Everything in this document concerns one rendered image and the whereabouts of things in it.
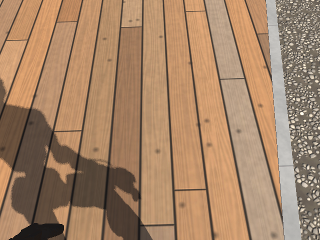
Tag robot left hand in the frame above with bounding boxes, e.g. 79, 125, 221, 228
9, 223, 64, 240

